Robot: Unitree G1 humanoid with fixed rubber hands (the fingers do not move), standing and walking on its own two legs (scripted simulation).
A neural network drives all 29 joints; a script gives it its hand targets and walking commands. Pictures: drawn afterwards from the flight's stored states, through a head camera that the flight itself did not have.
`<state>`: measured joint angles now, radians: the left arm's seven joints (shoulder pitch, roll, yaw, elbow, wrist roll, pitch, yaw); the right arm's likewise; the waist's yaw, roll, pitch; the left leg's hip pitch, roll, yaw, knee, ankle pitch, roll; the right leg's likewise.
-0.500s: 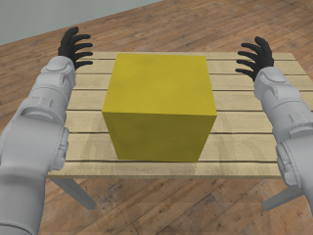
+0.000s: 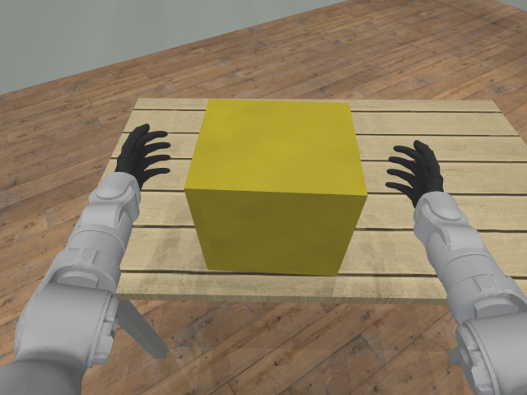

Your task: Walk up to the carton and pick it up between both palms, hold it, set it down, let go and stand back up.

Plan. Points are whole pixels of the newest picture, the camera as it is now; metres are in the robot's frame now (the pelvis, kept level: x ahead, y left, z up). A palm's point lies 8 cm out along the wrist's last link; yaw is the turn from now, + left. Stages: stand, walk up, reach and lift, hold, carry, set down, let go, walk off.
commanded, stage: set down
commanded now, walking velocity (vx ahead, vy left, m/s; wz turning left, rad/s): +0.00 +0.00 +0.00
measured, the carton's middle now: (274, 190) +0.49 +0.00 +0.00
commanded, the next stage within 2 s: none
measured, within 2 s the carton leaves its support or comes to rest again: neither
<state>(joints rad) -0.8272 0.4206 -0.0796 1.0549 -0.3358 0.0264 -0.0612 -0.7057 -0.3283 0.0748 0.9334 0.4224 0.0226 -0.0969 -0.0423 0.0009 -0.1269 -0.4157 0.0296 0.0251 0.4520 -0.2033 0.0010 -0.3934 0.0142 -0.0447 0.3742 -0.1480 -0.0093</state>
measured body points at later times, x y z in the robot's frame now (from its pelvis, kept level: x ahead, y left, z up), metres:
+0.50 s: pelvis +0.00 +0.00 +0.00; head +0.01 +0.01 +0.45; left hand +0.38 +0.23 +0.06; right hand +0.35 -0.22 +0.05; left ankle +0.00 +0.11 -0.74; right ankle +0.01 -0.11 -0.74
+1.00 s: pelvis +0.01 +0.00 +0.00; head +0.01 +0.01 +0.45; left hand +0.29 +0.25 +0.00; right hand +0.28 -0.21 +0.00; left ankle +0.00 +0.11 -0.74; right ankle +0.01 -0.11 -0.74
